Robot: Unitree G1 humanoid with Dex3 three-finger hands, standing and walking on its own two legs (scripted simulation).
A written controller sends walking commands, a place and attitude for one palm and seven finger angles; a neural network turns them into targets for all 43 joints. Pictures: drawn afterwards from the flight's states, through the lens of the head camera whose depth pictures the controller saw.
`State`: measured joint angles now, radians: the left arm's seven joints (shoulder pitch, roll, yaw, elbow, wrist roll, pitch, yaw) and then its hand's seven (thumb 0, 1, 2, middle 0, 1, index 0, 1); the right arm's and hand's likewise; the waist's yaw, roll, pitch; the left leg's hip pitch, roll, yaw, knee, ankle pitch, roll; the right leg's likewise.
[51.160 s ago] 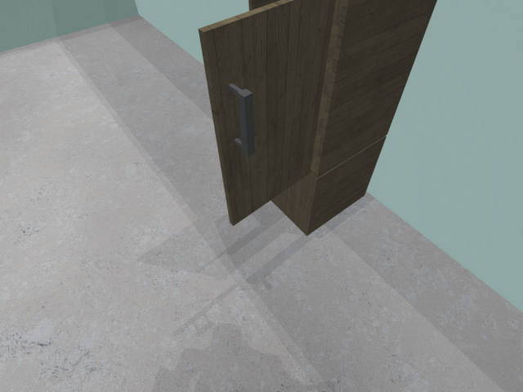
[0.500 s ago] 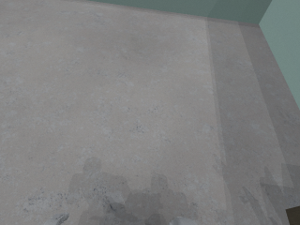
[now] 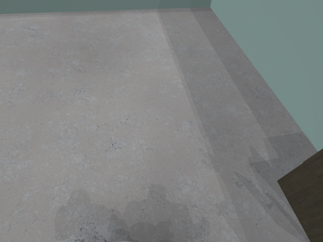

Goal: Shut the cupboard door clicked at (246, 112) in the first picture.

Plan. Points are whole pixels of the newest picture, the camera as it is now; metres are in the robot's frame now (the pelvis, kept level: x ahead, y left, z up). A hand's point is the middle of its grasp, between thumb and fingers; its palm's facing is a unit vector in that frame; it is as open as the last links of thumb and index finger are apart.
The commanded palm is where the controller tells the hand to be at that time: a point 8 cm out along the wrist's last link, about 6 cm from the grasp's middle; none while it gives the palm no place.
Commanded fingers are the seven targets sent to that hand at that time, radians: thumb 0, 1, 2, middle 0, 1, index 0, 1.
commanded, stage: turn to face it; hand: left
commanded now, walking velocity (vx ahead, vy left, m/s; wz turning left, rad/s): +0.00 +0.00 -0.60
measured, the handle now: out of the picture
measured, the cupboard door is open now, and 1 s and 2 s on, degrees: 20 20 20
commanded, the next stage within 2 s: take the last steps up to it in 1.52 s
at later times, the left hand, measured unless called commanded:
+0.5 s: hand (109, 238) +0.15 +0.15 -0.14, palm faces -0.28 -0.92 -0.26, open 7.4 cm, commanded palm none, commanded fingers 0.00 0.90 0.90 -0.20 -0.30 -0.20 -0.30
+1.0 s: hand (140, 206) +0.23 +0.07 -0.15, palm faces -0.57 -0.78 -0.28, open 7.4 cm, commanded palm none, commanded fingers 0.00 0.90 0.90 -0.20 -0.30 -0.20 -0.30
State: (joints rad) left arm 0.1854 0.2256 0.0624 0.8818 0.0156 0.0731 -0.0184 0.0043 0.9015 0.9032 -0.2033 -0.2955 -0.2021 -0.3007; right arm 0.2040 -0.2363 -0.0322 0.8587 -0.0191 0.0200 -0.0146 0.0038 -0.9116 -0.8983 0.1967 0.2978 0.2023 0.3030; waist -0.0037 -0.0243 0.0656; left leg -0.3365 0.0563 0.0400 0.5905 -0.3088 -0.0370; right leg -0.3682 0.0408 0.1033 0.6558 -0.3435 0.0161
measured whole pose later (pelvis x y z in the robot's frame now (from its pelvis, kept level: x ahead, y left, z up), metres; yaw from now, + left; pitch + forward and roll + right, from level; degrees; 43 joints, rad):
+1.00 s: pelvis +0.01 -0.04 -0.01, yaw -36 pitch +1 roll -1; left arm 0.13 0.25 0.07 0.87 0.02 0.04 -0.04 0.00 0.91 0.90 -0.20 -0.29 -0.20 -0.30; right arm 0.23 -0.26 -0.04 0.89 -0.02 0.05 -0.01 0.00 -0.91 -0.90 0.20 0.30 0.21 0.30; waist -0.01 0.05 0.10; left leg -0.34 0.18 0.15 0.81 -0.49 -0.07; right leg -0.31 0.00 -0.05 0.63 -0.33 -0.01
